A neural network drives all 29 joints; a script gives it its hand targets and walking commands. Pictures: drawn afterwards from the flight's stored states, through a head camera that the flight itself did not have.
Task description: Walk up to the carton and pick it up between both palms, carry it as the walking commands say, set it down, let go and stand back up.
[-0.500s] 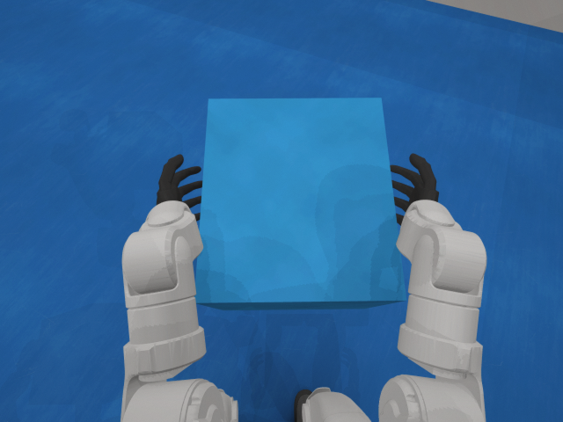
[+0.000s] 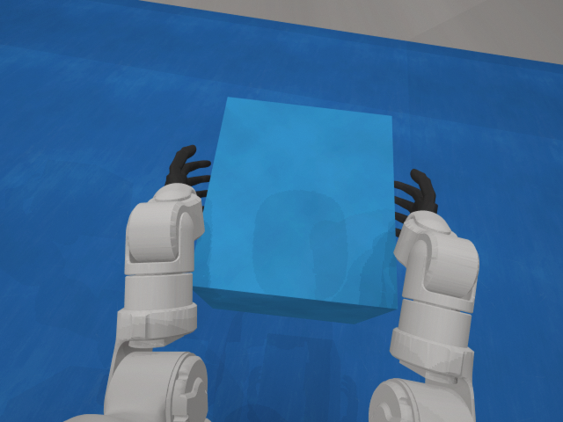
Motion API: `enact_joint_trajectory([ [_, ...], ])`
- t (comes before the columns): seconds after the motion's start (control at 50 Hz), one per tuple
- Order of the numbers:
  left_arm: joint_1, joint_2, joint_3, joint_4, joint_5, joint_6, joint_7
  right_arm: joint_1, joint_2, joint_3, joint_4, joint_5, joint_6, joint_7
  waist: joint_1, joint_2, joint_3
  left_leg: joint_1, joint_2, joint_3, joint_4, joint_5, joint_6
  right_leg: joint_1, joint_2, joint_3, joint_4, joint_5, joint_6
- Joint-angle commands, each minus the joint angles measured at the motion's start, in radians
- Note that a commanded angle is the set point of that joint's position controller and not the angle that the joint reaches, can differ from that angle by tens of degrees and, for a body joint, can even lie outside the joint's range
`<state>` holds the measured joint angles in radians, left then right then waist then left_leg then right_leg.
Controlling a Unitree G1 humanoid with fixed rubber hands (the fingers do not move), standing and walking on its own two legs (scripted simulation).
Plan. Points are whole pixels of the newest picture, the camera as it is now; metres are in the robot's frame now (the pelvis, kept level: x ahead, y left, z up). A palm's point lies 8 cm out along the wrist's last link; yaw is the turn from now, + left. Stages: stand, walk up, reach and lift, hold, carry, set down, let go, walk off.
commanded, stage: carry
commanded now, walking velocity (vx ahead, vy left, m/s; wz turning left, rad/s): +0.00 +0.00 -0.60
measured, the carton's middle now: (295, 219) +0.38 +0.02 +0.05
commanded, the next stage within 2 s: none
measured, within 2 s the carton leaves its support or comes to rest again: neither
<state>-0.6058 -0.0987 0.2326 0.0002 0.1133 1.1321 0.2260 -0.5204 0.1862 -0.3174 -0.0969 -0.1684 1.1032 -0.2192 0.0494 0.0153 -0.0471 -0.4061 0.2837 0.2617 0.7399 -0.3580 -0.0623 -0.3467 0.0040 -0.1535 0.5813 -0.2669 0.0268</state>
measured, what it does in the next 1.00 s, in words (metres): walks backwards, turning right: left foot, then right foot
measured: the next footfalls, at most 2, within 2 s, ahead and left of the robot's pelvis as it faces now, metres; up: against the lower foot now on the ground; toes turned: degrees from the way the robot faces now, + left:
left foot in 0.48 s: -0.04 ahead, +0.12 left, +0.00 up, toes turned -9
right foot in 0.86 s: -0.16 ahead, -0.12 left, +0.00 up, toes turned -39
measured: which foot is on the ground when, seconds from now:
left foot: down 0.00-0.00, up 0.02-0.46, down 0.48-0.88, up 0.90-1.00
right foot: down 0.00-0.48, up 0.50-0.84, down 0.86-1.00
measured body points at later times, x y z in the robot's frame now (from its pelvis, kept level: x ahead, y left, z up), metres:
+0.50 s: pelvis -0.09 +0.02 +0.01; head -0.04 +0.03 +0.45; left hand +0.29 +0.10 +0.10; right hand +0.22 -0.21 +0.12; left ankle -0.08 +0.13 -0.72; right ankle +0.00 -0.11 -0.72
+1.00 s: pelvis -0.17 +0.00 +0.00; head -0.15 -0.02 +0.45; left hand +0.20 -0.10 +0.10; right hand +0.00 -0.35 +0.09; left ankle -0.11 +0.12 -0.66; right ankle -0.19 -0.10 -0.72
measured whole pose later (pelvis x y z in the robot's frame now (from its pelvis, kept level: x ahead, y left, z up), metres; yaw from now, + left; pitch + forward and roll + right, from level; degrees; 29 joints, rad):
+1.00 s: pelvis -0.17 +0.00 +0.00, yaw -34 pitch +3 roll -1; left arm -0.57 -0.18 0.24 0.01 0.17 1.10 0.25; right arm -0.54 0.08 -0.29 -0.04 -0.09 1.13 -0.21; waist -0.04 0.02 0.01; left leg -0.56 0.16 0.11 1.09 -0.55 -0.13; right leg -0.44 0.00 -0.10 0.64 -0.26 -0.05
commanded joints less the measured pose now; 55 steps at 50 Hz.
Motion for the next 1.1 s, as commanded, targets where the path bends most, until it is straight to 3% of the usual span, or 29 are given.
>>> enact_joint_trajectory([
  [0.0, -0.555, -0.934, -0.616, 0.031, -0.317, -0.012, -0.195, -0.701, 0.760, 0.679, -0.015, 0.365, 0.016, 0.207, -0.026, -0.315, -0.443, -0.215, -0.079, -0.036, 0.248, -0.207, -0.098, 0.447, -0.361, 0.450, -0.049, 1.096, -0.163],
  [0.02, -0.507, -0.936, -0.611, 0.003, -0.320, -0.013, -0.193, -0.681, 0.784, 0.700, -0.014, 0.390, 0.018, 0.211, -0.029, -0.293, -0.446, -0.276, -0.123, -0.119, 0.347, -0.333, -0.098, 0.471, -0.362, 0.441, -0.001, 1.224, -0.220],
  [0.06, -0.523, -0.959, -0.604, -0.068, -0.311, -0.030, -0.195, -0.742, 0.871, 0.773, -0.039, 0.458, 0.003, 0.229, -0.031, -0.198, -0.454, -0.297, -0.121, -0.199, 0.411, -0.266, -0.078, 0.436, -0.323, 0.370, -0.016, 0.977, -0.211],
  [0.1, -0.550, -0.977, -0.603, -0.119, -0.303, -0.050, -0.196, -0.772, 0.924, 0.802, -0.051, 0.502, -0.014, 0.243, -0.032, -0.180, -0.460, -0.299, -0.121, -0.215, 0.414, -0.176, -0.073, 0.419, -0.272, 0.317, -0.016, 0.845, -0.207],
  [0.14, -0.572, -0.968, -0.605, -0.166, -0.306, -0.061, -0.191, -0.770, 0.931, 0.806, -0.062, 0.518, -0.022, 0.242, -0.030, -0.148, -0.491, -0.271, -0.145, -0.210, 0.375, -0.142, -0.071, 0.400, -0.264, 0.326, -0.032, 0.750, -0.211],
  [0.22, -0.513, -0.926, -0.610, -0.175, -0.297, -0.053, -0.186, -0.719, 0.907, 0.810, -0.071, 0.499, -0.019, 0.225, -0.023, -0.156, -0.515, -0.230, -0.195, -0.219, 0.307, -0.124, -0.052, 0.381, -0.279, 0.409, -0.093, 0.603, -0.216],
  [0.34, -0.506, -0.900, -0.643, -0.190, -0.319, -0.043, -0.200, -0.635, 0.876, 0.775, -0.058, 0.438, -0.014, 0.202, -0.019, -0.184, -0.519, -0.123, -0.264, -0.216, 0.137, -0.132, -0.026, 0.354, -0.259, 0.494, -0.135, 0.538, -0.199],
  [0.4, -0.513, -0.898, -0.664, -0.193, -0.335, -0.040, -0.207, -0.603, 0.861, 0.746, -0.055, 0.408, -0.014, 0.193, -0.018, -0.206, -0.526, 0.026, -0.304, -0.194, -0.051, -0.119, -0.008, 0.298, -0.225, 0.497, -0.142, 0.492, -0.163],
  [0.42, -0.521, -0.897, -0.671, -0.190, -0.341, -0.038, -0.207, -0.588, 0.857, 0.733, -0.049, 0.398, -0.013, 0.192, -0.029, -0.204, -0.535, 0.147, -0.295, -0.187, -0.187, -0.072, 0.004, 0.236, -0.193, 0.465, -0.121, 0.457, -0.128],
  [0.44, -0.524, -0.894, -0.677, -0.183, -0.346, -0.035, -0.207, -0.564, 0.854, 0.716, -0.041, 0.387, -0.012, 0.191, -0.043, -0.187, -0.530, 0.304, -0.258, -0.194, -0.333, 0.000, 0.017, 0.126, -0.152, 0.426, -0.098, 0.393, -0.083],
  [0.46, -0.525, -0.891, -0.681, -0.167, -0.342, -0.029, -0.206, -0.544, 0.839, 0.694, -0.024, 0.374, -0.010, 0.190, -0.052, -0.089, -0.501, 0.451, -0.119, -0.307, -0.407, 0.002, 0.051, -0.045, -0.097, 0.366, -0.026, 0.232, -0.044],
  [0.48, -0.508, -0.915, -0.688, -0.153, -0.338, -0.022, -0.211, -0.527, 0.804, 0.665, -0.007, 0.350, -0.014, 0.192, -0.061, 0.227, -0.447, 0.491, 0.169, -0.557, -0.421, 0.168, 0.161, -0.290, 0.029, 0.196, 0.183, -0.089, 0.017],
  [0.5, -0.602, -0.930, -0.708, -0.174, -0.353, -0.025, -0.211, -0.570, 0.802, 0.686, -0.037, 0.359, -0.020, 0.195, -0.064, 0.267, -0.379, 0.432, 0.314, -0.571, -0.410, 0.463, 0.255, -0.403, 0.006, 0.114, 0.452, -0.302, 0.015],
  [0.52, -0.655, -0.943, -0.712, -0.155, -0.367, -0.027, -0.213, -0.625, 0.804, 0.689, -0.052, 0.360, -0.024, 0.193, -0.057, 0.127, -0.337, 0.373, 0.257, -0.473, -0.361, 0.583, 0.252, -0.370, -0.032, 0.153, 0.589, -0.285, 0.010],
  [0.54, -0.654, -0.965, -0.724, -0.139, -0.375, -0.027, -0.215, -0.624, 0.805, 0.678, -0.051, 0.351, -0.027, 0.194, -0.053, 0.058, -0.317, 0.350, 0.179, -0.362, -0.338, 0.600, 0.217, -0.354, -0.041, 0.169, 0.640, -0.242, 0.014],
  [0.56, -0.679, -0.980, -0.741, -0.129, -0.385, -0.030, -0.215, -0.642, 0.797, 0.663, -0.051, 0.343, -0.030, 0.194, -0.055, 0.079, -0.318, 0.378, 0.114, -0.261, -0.311, 0.643, 0.184, -0.362, -0.040, 0.167, 0.627, -0.202, 0.019],
  [0.6, -0.640, -0.992, -0.750, -0.091, -0.385, -0.024, -0.213, -0.630, 0.769, 0.637, -0.062, 0.335, -0.029, 0.193, -0.052, 0.180, -0.336, 0.430, 0.059, -0.168, -0.256, 0.723, 0.138, -0.343, -0.010, 0.098, 0.543, -0.188, 0.039],
  [0.7, -0.614, -0.976, -0.695, -0.015, -0.356, -0.004, -0.188, -0.611, 0.730, 0.580, -0.007, 0.310, 0.000, 0.193, -0.073, 0.247, -0.374, 0.447, 0.086, -0.129, -0.187, 0.795, 0.125, -0.239, 0.019, -0.013, 0.312, -0.152, 0.041],
  [0.76, -0.566, -0.970, -0.663, 0.018, -0.338, 0.011, -0.183, -0.597, 0.723, 0.573, 0.005, 0.314, 0.014, 0.199, -0.083, 0.297, -0.397, 0.442, 0.121, -0.126, -0.148, 0.812, 0.101, -0.171, 0.016, -0.033, 0.165, -0.150, 0.027],
  [0.8, -0.541, -0.968, -0.638, 0.024, -0.327, 0.014, -0.187, -0.604, 0.735, 0.596, 0.001, 0.329, 0.020, 0.203, -0.077, 0.269, -0.413, 0.411, 0.129, -0.102, -0.087, 0.741, 0.064, -0.082, 0.008, -0.043, 0.007, -0.082, 0.011],
  [0.82, -0.531, -0.967, -0.627, 0.025, -0.321, 0.014, -0.190, -0.608, 0.741, 0.610, 0.005, 0.337, 0.021, 0.204, -0.065, 0.221, -0.410, 0.340, 0.116, -0.075, -0.035, 0.681, 0.027, 0.020, -0.006, -0.032, -0.124, 0.050, 0.004],
  [0.84, -0.539, -0.957, -0.611, 0.037, -0.312, 0.010, -0.192, -0.646, 0.743, 0.625, 0.013, 0.344, 0.018, 0.203, -0.051, 0.130, -0.429, 0.198, 0.090, -0.079, 0.040, 0.510, -0.006, 0.181, -0.070, 0.056, -0.174, 0.170, -0.007],
  [0.86, -0.572, -0.937, -0.594, 0.073, -0.303, 0.000, -0.189, -0.722, 0.740, 0.643, 0.021, 0.354, 0.018, 0.200, -0.037, -0.113, -0.454, -0.075, 0.009, -0.061, 0.206, 0.087, -0.061, 0.401, -0.247, 0.279, -0.073, 0.842, -0.084],
  [0.88, -0.556, -0.926, -0.582, 0.058, -0.298, -0.011, -0.183, -0.758, 0.759, 0.687, -0.015, 0.390, 0.023, 0.210, -0.027, -0.358, -0.452, -0.259, -0.119, -0.062, 0.316, -0.319, -0.093, 0.462, -0.364, 0.441, -0.026, 1.176, -0.201],
  [0.9, -0.509, -0.939, -0.582, 0.002, -0.301, -0.011, -0.184, -0.718, 0.808, 0.711, -0.014, 0.419, 0.021, 0.217, -0.032, -0.248, -0.460, -0.269, -0.121, -0.151, 0.394, -0.318, -0.089, 0.459, -0.351, 0.405, -0.005, 1.152, -0.220],
  [0.92, -0.529, -0.951, -0.576, -0.032, -0.294, -0.021, -0.185, -0.762, 0.856, 0.750, -0.025, 0.455, 0.013, 0.226, -0.032, -0.208, -0.459, -0.278, -0.124, -0.187, 0.418, -0.292, -0.076, 0.429, -0.336, 0.378, -0.026, 0.992, -0.217],
  [0.94, -0.546, -0.958, -0.580, -0.060, -0.285, -0.032, -0.186, -0.790, 0.887, 0.776, -0.034, 0.477, 0.004, 0.234, -0.031, -0.199, -0.459, -0.284, -0.120, -0.212, 0.427, -0.247, -0.069, 0.408, -0.320, 0.365, -0.051, 0.844, -0.211],
  [0.98, -0.566, -0.972, -0.585, -0.114, -0.285, -0.052, -0.188, -0.792, 0.934, 0.796, -0.041, 0.512, -0.012, 0.246, -0.032, -0.184, -0.473, -0.284, -0.121, -0.222, 0.418, -0.163, -0.068, 0.402, -0.276, 0.319, -0.050, 0.712, -0.207],
  [1.08, -0.541, -0.938, -0.599, -0.156, -0.287, -0.056, -0.188, -0.754, 0.924, 0.806, -0.060, 0.504, -0.022, 0.231, -0.022, -0.159, -0.517, -0.222, -0.194, -0.218, 0.322, -0.122, -0.046, 0.367, -0.285, 0.411, -0.129, 0.461, -0.208],
])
